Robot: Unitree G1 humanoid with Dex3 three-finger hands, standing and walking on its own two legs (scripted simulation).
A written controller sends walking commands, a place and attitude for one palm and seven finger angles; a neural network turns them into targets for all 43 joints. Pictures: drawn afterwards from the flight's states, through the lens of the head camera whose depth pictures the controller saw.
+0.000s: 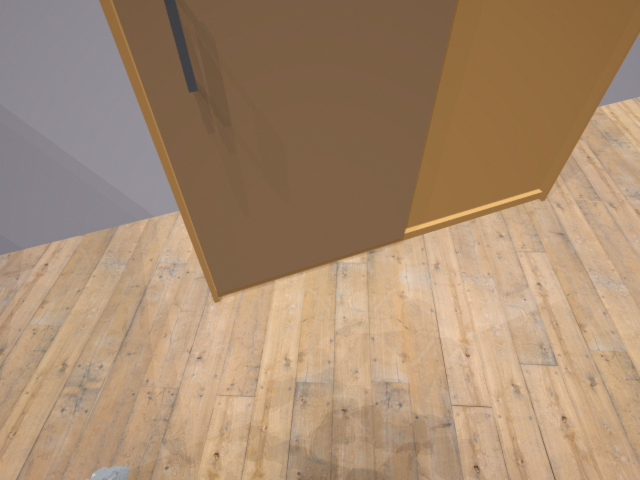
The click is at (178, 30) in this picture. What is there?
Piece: wardrobe's sliding door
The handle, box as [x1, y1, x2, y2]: [164, 0, 197, 92]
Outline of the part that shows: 164,0 189,92 197,90 174,0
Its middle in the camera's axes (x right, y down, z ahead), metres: -0.29 -0.41 +0.77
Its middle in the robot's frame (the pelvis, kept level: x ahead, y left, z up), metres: +0.85 +0.33 +0.19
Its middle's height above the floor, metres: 0.96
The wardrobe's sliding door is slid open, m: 0.00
